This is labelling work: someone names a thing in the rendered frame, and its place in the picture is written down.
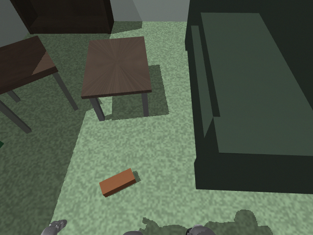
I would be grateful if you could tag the left robot hand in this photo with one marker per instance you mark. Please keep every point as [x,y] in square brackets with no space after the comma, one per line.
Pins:
[54,227]

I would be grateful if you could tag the chair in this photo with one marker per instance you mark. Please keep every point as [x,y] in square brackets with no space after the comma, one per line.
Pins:
[21,63]

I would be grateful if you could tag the bookshelf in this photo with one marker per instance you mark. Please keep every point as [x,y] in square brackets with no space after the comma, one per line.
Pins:
[65,16]

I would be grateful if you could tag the sofa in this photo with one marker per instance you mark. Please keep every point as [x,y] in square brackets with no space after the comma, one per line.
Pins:
[251,79]

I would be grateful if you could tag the coffee table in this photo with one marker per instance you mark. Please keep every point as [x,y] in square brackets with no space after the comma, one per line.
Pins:
[116,67]

